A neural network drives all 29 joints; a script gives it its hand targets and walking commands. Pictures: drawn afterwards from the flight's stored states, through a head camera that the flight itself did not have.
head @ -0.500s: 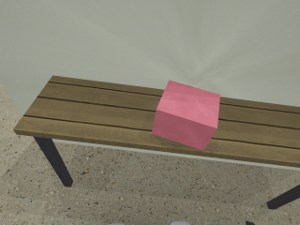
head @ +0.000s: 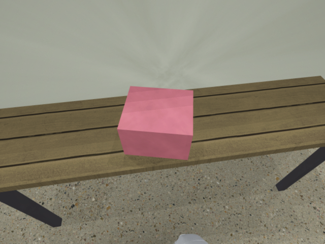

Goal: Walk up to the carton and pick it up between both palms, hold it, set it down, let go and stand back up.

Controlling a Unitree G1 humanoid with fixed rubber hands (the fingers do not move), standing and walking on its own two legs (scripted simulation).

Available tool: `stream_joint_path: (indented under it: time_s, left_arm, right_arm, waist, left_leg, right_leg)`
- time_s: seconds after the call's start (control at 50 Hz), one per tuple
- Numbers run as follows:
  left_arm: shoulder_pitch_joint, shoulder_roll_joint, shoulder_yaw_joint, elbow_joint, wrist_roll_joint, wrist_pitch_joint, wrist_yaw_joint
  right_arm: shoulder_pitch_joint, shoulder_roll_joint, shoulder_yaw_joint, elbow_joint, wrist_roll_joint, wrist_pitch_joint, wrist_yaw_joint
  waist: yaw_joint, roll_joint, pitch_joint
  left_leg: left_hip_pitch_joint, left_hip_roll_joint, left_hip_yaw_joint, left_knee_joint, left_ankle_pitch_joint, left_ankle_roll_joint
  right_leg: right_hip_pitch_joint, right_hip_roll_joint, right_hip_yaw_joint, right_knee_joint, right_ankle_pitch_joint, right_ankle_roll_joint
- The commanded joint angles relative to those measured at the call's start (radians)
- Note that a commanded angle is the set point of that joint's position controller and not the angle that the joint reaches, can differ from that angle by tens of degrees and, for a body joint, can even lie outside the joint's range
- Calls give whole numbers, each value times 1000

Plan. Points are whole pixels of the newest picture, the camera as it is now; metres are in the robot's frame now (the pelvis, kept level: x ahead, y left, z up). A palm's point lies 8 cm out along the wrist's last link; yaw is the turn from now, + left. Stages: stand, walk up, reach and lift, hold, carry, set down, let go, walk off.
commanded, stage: walk up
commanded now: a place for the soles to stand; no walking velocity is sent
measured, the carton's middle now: (158, 122) +0.48 -0.01 -0.04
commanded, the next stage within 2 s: none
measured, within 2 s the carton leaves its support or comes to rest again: neither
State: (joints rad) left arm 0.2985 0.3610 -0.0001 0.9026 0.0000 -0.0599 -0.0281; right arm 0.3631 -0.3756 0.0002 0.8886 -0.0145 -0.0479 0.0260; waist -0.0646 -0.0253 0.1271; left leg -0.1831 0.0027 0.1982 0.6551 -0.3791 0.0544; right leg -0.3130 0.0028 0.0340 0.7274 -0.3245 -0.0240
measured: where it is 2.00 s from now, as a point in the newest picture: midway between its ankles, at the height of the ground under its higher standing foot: outside the picture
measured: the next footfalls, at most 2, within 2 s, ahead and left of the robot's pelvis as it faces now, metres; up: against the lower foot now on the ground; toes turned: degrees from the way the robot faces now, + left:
left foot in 0.46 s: +0.08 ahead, +0.10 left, +0.00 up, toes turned +9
right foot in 0.96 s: +0.10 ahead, -0.10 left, +0.00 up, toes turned +4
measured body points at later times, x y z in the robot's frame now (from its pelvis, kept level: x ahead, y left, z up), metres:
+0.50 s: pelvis +0.00 +0.01 +0.00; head +0.03 +0.03 +0.44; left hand +0.01 +0.31 -0.14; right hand +0.14 -0.28 -0.11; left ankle +0.04 +0.09 -0.72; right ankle +0.04 -0.09 -0.71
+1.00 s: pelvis +0.02 +0.00 -0.01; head +0.04 -0.01 +0.44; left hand +0.07 +0.29 -0.13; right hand +0.10 -0.31 -0.13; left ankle +0.04 +0.09 -0.72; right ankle +0.06 -0.10 -0.72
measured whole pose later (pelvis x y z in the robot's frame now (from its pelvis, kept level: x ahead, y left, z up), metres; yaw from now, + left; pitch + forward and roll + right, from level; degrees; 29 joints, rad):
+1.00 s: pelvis +0.02 +0.00 -0.01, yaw +2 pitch -5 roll +1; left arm 0.27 0.35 0.00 0.91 0.00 -0.03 -0.01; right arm 0.23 -0.37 0.00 0.89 -0.01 -0.01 -0.01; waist -0.02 -0.01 0.14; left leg -0.29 0.01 0.13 0.75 -0.38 0.05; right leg -0.31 0.02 0.01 0.76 -0.37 -0.05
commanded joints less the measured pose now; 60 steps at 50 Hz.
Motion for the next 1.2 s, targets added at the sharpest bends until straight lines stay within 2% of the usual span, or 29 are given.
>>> stream_joint_path:
  time_s: [0.0, 0.04, 0.06, 0.08, 0.18, 0.24, 0.32, 0.36, 0.38, 0.4, 0.42, 0.44, 0.46, 0.48, 0.54, 0.64, 0.72, 0.8, 0.84, 0.88, 0.9, 0.92, 0.94, 0.96, 0.98, 1.0, 1.04, 1.06, 1.18]
  left_arm:
    - [128, 346, 144, -38, 9, -25, 50]
    - [114, 279, 125, -38, -1, -23, 59]
    - [101, 263, 121, -41, -7, -20, 61]
    - [96, 257, 118, -41, -6, -18, 62]
    - [66, 248, 114, -60, 12, -5, 66]
    - [38, 245, 109, -67, 22, 2, 65]
    - [-15, 266, 105, -77, 34, 13, 47]
    - [-86, 271, 96, -84, 33, 28, 35]
    - [-117, 250, 84, -89, 28, 36, 31]
    - [-101, 195, 63, -84, 22, 41, 30]
    - [-48, 136, 43, -73, 15, 45, 28]
    - [-26, 178, 52, -53, 23, 57, 36]
    - [-29, 248, 78, -42, 29, 66, 33]
    - [-52, 282, 97, -49, 34, 66, 27]
    - [-1, 270, 102, 2, 27, 66, 11]
    - [14, 259, 92, 1, 13, 54, 23]
    - [9, 259, 91, -6, 10, 46, 41]
    - [-13, 261, 96, -19, 19, 35, 43]
    - [-5, 263, 101, -20, 24, 22, 42]
    - [65, 237, 105, 8, 23, 2, 44]
    - [114, 225, 109, 30, 31, -11, 46]
    - [118, 271, 121, 33, 44, -21, 52]
    - [27, 325, 127, -13, 44, -25, 54]
    - [-3, 337, 128, -34, 32, -18, 59]
    - [12, 354, 128, -27, 36, -16, 62]
    - [9, 327, 123, -24, 36, -16, 64]
    - [-38, 269, 108, -38, 26, -19, 66]
    - [-42, 267, 107, -40, 23, -18, 65]
    - [-48, 278, 113, -51, 25, -12, 60]
  right_arm:
    - [-65, -237, -79, -69, 27, 1, -26]
    - [-42, -206, -77, -54, 31, 1, -26]
    - [-7, -201, -79, -40, 29, 6, -27]
    - [5, -197, -81, -32, 28, 12, -28]
    - [-50, -184, -78, -22, 25, 27, -43]
    - [-75, -188, -80, -19, 20, 23, -49]
    - [-133, -199, -78, -22, 11, 2, -47]
    - [-86, -198, -84, 2, 9, -16, -45]
    - [-18, -201, -93, 30, 4, -24, -47]
    - [25, -232, -106, 45, -9, -30, -54]
    - [22, -299, -120, 35, -27, -34, -62]
    - [-41, -339, -122, 3, -30, -33, -66]
    - [-76, -361, -127, -13, -21, -29, -66]
    - [-71, -366, -134, -17, -16, -25, -65]
    - [-140, -301, -122, -28, -12, -34, -64]
    - [-85, -291, -129, -31, 0, -39, -51]
    - [-76, -291, -136, -36, -2, -27, -49]
    - [-90, -308, -141, -48, -8, -13, -42]
    - [-120, -307, -137, -59, -12, -2, -37]
    - [-187, -285, -123, -75, -8, 12, -32]
    - [-212, -238, -103, -82, -2, 17, -32]
    - [-181, -155, -75, -81, 12, 18, -35]
    - [-141, -132, -62, -77, 25, 25, -33]
    - [-146, -206, -77, -57, 23, 34, -41]
    - [-184, -240, -85, -50, 22, 33, -40]
    - [-201, -243, -85, -44, 25, 30, -37]
    - [-157, -218, -83, -25, 25, 23, -32]
    - [-140, -220, -83, -14, 21, 24, -32]
    - [-131, -223, -84, -4, 11, 25, -45]
  waist:
    - [118, -95, -62]
    - [96, -86, -105]
    - [86, -105, -135]
    - [83, -125, -148]
    - [91, -130, -146]
    - [87, -123, -136]
    - [88, -118, -122]
    - [47, -93, -125]
    - [11, -65, -138]
    - [-10, 24, -154]
    - [-1, 200, -188]
    - [33, 140, -121]
    - [32, 107, -83]
    - [20, 133, -29]
    - [53, 134, 35]
    - [33, 160, -28]
    - [23, 168, -52]
    - [17, 167, -31]
    - [29, 167, -24]
    - [87, 139, -54]
    - [121, 99, -82]
    - [117, -148, -89]
    - [78, -191, -32]
    - [78, -47, -34]
    - [97, -72, -36]
    - [98, -75, -37]
    - [67, -108, -86]
    - [67, -125, -105]
    - [75, -147, -131]
  left_leg:
    - [-483, -9, -205, 417, -156, -18]
    - [-469, 12, -231, 427, -91, -5]
    - [-456, 23, -229, 417, -58, -7]
    - [-446, 28, -223, 410, -33, -11]
    - [-402, 26, -218, 376, 34, -26]
    - [-364, 39, -217, 291, 22, -28]
    - [-247, 47, -202, 121, -54, -19]
    - [-64, 23, -170, -32, -30, -12]
    - [81, 8, -166, -145, 58, -7]
    - [217, 65, -282, -250, 52, 5]
    - [269, 278, -607, -362, -92, 58]
    - [143, 371, -772, -412, -270, 113]
    - [43, 397, -792, -457, -455, 148]
    - [-31, 395, -791, -487, -502, 149]
    - [-46, 306, -594, -479, -312, 59]
    - [102, 277, -518, -418, -8, 14]
    - [131, 296, -467, -361, 161, 49]
    - [44, 341, -481, -342, 24, 148]
    - [-22, 347, -476, -316, -7, 181]
    - [-120, 289, -373, -195, 57, 153]
    - [-214, 238, -312, -67, 103, 109]
    - [-330, 125, -204, 186, 87, 35]
    - [-465, 1, -159, 282, -102, -47]
    - [-428, 1, -226, 291, -148, -41]
    - [-402, 3, -254, 284, -183, -29]
    - [-393, 10, -267, 283, -172, -27]
    - [-366, 37, -257, 232, -139, -27]
    - [-360, 43, -249, 211, -134, -26]
    - [-316, 41, -232, 169, -85, -24]
  right_leg:
    - [341, -337, 582, -404, 312, -190]
    - [394, -271, 384, -327, 644, -93]
    - [412, -244, 310, -306, 729, -47]
    - [408, -225, 269, -298, 766, -24]
    - [295, -189, 210, -307, 746, -21]
    - [222, -206, 210, -310, 634, -65]
    - [86, -244, 249, -330, 242, -157]
    - [-52, -227, 204, -288, 71, -184]
    - [-145, -199, 158, -219, -14, -157]
    - [-248, -154, 110, -95, -76, -105]
    - [-338, -35, 4, 106, -220, -25]
    - [-356, 20, -7, 222, -249, 5]
    - [-343, -6, 37, 284, -231, -1]
    - [-325, -18, 62, 317, -223, -5]
    - [-298, -27, 89, 295, -107, -3]
    - [-276, -11, 99, 280, -71, 18]
    - [-255, -10, 67, 242, -108, 20]
    - [-198, -34, 18, 156, -210, 12]
    - [-128, -50, -21, 65, -242, 4]
    - [74, -35, -40, -165, -120, -9]
    - [212, -27, 11, -290, -51, -25]
    - [272, -152, 297, -437, -15, -35]
    - [228, -293, 603, -478, 15, -74]
    - [189, -299, 593, -464, -72, -109]
    - [157, -313, 609, -450, -63, -154]
    - [164, -299, 563, -430, 13, -151]
    - [217, -252, 417, -386, 163, -106]
    - [234, -247, 388, -370, 191, -102]
    - [220, -259, 336, -321, 251, -128]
